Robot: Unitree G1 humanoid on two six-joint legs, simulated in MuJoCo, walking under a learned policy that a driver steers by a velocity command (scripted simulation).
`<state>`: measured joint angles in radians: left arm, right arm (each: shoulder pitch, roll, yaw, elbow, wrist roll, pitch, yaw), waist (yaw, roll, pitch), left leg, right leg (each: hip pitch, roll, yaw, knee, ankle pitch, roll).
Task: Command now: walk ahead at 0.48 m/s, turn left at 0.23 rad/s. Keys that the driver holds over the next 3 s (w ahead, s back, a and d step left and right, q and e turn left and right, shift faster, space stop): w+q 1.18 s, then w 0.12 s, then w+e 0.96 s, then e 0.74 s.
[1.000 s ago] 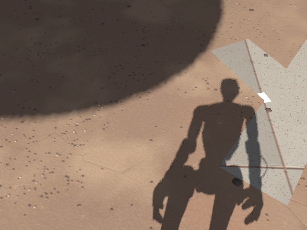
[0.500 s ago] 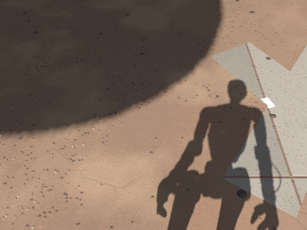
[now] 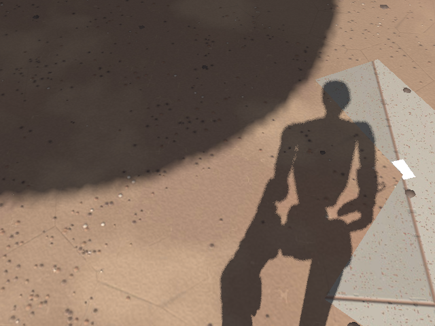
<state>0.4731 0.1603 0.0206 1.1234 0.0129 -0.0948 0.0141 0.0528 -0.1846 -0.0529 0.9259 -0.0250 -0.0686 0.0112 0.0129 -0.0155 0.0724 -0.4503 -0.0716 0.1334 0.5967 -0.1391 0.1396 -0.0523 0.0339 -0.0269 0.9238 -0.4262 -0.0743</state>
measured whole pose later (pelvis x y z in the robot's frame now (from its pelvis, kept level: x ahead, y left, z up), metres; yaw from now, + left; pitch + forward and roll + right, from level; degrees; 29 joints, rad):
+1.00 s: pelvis +0.51 +0.08 +0.01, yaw +33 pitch +2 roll -1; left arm 0.41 0.23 0.05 0.92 0.02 -0.08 0.01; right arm 0.00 -0.23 -0.04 0.70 -0.05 0.00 0.08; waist 0.07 0.01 0.06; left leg -0.54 0.02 0.10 0.62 -0.18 0.13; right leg 0.08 -0.05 -0.30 0.32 -0.41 0.03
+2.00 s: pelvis +0.96 +0.42 +0.03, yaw +26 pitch +2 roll +0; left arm 0.43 0.27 0.07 0.84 0.00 -0.04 -0.01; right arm 0.07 -0.26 0.00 0.70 -0.04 -0.04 0.02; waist 0.08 0.03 0.04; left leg -0.64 0.07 -0.06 0.69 -0.05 -0.05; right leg -0.06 0.15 0.15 0.31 -0.27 -0.11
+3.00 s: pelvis +1.25 +0.56 +0.02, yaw -9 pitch +2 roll +1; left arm 0.27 0.28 0.08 0.71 0.02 0.05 -0.01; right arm 0.17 -0.27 -0.04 0.71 -0.02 0.06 -0.03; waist 0.04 0.00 0.04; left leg -0.46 -0.01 -0.08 0.84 -0.39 -0.03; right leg -0.35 0.16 0.17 0.44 -0.09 -0.09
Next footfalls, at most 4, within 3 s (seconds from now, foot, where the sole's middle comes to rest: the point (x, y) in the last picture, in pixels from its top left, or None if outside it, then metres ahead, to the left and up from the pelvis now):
0.50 right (257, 317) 0.47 -0.08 -0.75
1.02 left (155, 271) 0.61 0.23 -0.75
1.60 right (134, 182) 0.95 0.34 -0.75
2.10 left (63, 146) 1.11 0.64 -0.75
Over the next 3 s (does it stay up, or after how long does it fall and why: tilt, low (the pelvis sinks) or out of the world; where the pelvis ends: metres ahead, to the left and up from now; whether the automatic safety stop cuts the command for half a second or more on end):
stays up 1.25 0.56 0.02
